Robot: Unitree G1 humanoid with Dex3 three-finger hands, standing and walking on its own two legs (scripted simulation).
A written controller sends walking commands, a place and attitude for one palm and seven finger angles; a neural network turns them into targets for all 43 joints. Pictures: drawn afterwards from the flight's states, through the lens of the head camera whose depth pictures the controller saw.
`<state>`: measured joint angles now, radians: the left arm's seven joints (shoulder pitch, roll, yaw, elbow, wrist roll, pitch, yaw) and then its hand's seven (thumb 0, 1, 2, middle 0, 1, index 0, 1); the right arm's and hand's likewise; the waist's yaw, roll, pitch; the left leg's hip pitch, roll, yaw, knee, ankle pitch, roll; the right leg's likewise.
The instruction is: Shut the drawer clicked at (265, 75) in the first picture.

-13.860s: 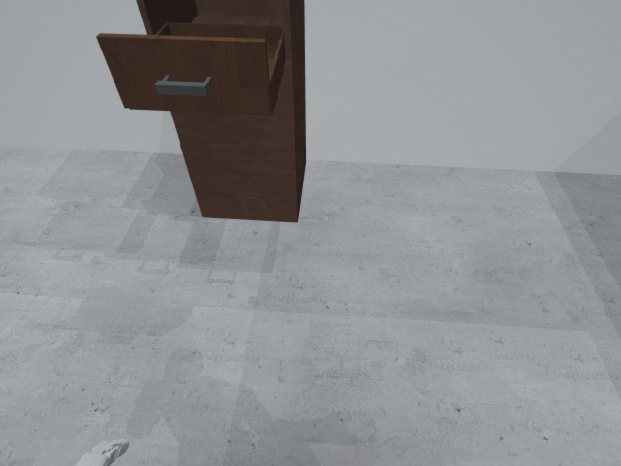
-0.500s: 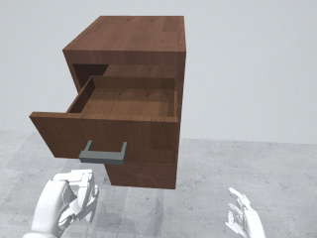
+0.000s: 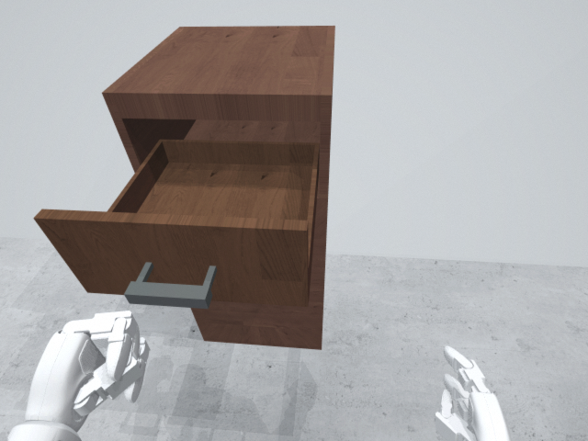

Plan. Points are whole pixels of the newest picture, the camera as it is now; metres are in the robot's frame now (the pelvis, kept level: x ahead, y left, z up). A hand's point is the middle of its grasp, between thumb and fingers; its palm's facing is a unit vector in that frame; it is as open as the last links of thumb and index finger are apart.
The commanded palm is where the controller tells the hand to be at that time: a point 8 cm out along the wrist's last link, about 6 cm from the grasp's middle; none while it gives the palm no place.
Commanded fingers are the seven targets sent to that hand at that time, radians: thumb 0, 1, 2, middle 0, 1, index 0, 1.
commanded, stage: bring the fist close to the handle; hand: left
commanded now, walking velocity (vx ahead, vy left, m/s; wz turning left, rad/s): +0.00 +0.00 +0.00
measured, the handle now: (174, 282) +0.32 +0.22 +0.06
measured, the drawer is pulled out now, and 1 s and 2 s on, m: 0.29 0.29 0.25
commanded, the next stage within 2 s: push the drawer shut in 1.18 s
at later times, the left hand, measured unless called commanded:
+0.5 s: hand (161, 360) +0.19 +0.18 +0.08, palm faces +0.02 -1.00 -0.02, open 3.3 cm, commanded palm +0.17 +0.24 +0.08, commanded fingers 0.00 0.90 0.90 -1.40 -1.60 -1.40 -1.60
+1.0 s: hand (180, 342) +0.22 +0.18 +0.06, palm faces +0.03 -1.00 -0.03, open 3.3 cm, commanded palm +0.19 +0.23 +0.06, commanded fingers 0.00 0.90 0.90 -1.40 -1.60 -1.40 -1.60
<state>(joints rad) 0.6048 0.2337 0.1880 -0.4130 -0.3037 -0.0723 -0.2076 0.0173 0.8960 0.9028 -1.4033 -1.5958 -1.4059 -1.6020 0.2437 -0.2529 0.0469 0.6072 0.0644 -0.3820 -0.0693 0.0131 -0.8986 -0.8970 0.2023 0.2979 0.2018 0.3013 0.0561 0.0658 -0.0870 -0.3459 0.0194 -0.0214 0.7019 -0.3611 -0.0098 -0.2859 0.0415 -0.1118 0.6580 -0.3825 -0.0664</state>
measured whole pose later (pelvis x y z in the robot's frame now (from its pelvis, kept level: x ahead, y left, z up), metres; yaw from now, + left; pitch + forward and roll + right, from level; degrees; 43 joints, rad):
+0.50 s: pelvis -0.01 +0.03 -0.01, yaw +0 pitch +4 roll -1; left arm 0.51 0.18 0.08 -0.25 -0.23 -0.20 -0.17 0.02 0.90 0.90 -1.40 -1.60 -1.40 -1.60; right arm 0.24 -0.23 0.04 0.59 0.03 -0.32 -0.04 0.01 -0.90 -0.90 0.20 0.30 0.20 0.30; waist 0.02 0.04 -0.07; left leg -0.47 -0.01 0.00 0.78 -0.39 0.03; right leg -0.42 0.00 -0.09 0.76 -0.41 -0.03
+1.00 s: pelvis +0.00 +0.04 -0.03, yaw -1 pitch +8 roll -1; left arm 0.44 0.16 0.03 -0.20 -0.19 -0.28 -0.05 0.02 0.90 0.90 -1.40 -1.60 -1.40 -1.60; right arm 0.27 -0.24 0.03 0.53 0.02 -0.20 -0.01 0.01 -0.90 -0.90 0.20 0.30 0.20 0.30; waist -0.01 0.05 -0.11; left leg -0.60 -0.01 0.02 0.90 -0.44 0.04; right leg -0.56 0.00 -0.07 0.87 -0.46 -0.02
